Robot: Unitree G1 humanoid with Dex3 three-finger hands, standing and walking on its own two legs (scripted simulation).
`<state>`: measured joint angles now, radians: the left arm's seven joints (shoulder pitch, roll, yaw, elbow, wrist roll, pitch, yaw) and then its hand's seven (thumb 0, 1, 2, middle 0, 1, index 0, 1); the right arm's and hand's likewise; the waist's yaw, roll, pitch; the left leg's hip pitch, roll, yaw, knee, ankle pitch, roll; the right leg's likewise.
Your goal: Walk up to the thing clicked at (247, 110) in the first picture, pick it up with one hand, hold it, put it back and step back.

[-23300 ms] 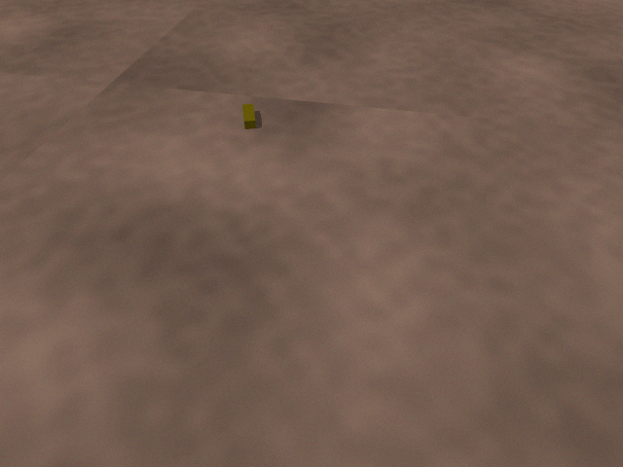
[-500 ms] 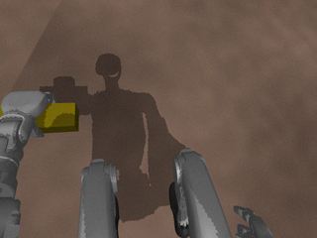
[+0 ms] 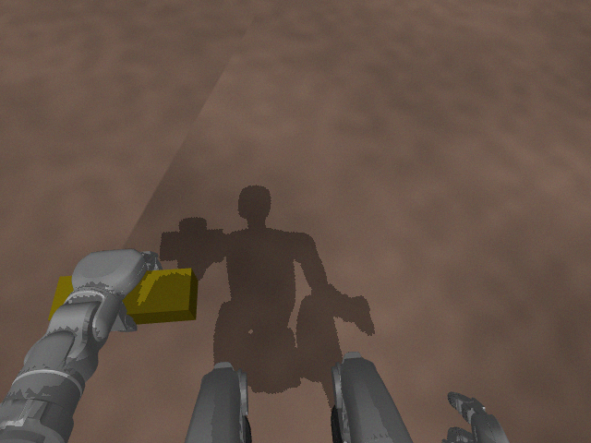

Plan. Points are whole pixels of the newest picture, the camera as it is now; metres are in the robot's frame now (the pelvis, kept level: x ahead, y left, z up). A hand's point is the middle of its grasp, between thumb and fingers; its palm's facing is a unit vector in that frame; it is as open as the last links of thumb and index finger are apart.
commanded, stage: lift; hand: left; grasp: from above
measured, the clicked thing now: (129, 298) +0.36 +0.24 -0.11
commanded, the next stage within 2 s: hold in 0.60 s
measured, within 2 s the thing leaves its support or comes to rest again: neither
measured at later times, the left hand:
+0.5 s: hand (110, 270) +0.35 +0.22 +0.03, palm faces -0.47 -0.06 -0.88, open 9.5 cm
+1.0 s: hand (96, 239) +0.37 +0.22 +0.08, palm faces -0.49 -0.05 -0.87, open 9.5 cm
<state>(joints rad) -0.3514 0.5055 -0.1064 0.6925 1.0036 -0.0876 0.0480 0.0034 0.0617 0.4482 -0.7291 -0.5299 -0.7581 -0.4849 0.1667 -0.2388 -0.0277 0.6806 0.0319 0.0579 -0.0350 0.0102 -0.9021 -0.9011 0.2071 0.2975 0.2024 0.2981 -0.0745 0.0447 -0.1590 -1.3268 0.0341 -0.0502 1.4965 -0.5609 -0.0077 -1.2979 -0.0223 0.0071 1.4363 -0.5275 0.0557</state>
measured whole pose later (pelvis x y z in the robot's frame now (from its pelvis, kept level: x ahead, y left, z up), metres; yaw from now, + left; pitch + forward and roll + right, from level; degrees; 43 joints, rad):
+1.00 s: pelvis +0.07 +0.00 +0.14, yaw +0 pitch +7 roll +0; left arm -0.30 0.40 -0.20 0.78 1.02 -0.06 0.05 0.00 0.05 0.45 -0.75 -0.52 -0.77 -0.47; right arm 0.22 -0.24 -0.05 0.72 0.04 0.05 -0.04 0.01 -0.90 -0.90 0.21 0.30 0.20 0.30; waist -0.02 0.02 -0.06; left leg -0.49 0.03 0.02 0.71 -0.35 -0.01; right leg -0.49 -0.03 0.03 0.69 -0.32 0.05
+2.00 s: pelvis +0.05 -0.01 +0.16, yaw -1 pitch +1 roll +0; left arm -0.25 0.41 -0.21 0.67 1.00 -0.06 -0.04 0.00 0.06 0.45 -0.74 -0.52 -0.77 -0.47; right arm 0.18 -0.25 -0.04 0.69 0.05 0.09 -0.06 0.01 -0.90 -0.90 0.20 0.30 0.20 0.30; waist 0.00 0.04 -0.01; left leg -0.30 0.03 0.03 0.54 -0.25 -0.02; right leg -0.33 -0.03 0.04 0.55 -0.24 0.04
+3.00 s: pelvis +0.05 -0.01 +0.16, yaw +0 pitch +3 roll +0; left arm -0.27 0.40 -0.19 0.79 1.06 -0.12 0.06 -0.01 0.04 0.53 -0.69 -0.59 -0.72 -0.54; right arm 0.17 -0.24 -0.04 0.69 0.04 0.10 -0.05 0.01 -0.90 -0.90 0.21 0.30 0.20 0.30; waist -0.01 0.02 0.00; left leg -0.35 0.03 0.02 0.56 -0.25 -0.02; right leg -0.37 -0.04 0.03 0.57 -0.25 0.04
